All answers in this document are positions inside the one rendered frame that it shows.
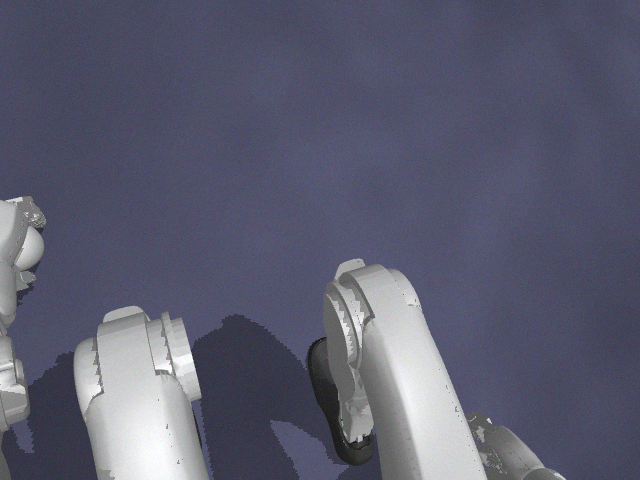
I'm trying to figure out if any left robot hand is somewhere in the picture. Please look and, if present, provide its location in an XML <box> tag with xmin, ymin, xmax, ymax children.
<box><xmin>0</xmin><ymin>196</ymin><xmax>46</xmax><ymax>291</ymax></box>

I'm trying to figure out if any right robot foot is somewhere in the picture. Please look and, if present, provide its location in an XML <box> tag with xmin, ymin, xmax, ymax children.
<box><xmin>308</xmin><ymin>337</ymin><xmax>374</xmax><ymax>466</ymax></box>

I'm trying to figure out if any left robot arm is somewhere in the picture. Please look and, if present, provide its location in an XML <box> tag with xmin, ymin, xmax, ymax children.
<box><xmin>0</xmin><ymin>262</ymin><xmax>30</xmax><ymax>480</ymax></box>

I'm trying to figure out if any ball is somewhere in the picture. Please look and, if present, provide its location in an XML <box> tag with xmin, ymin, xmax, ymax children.
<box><xmin>14</xmin><ymin>225</ymin><xmax>44</xmax><ymax>271</ymax></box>

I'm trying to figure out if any right robot hand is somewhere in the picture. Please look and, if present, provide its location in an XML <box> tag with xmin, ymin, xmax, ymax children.
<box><xmin>464</xmin><ymin>411</ymin><xmax>545</xmax><ymax>480</ymax></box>

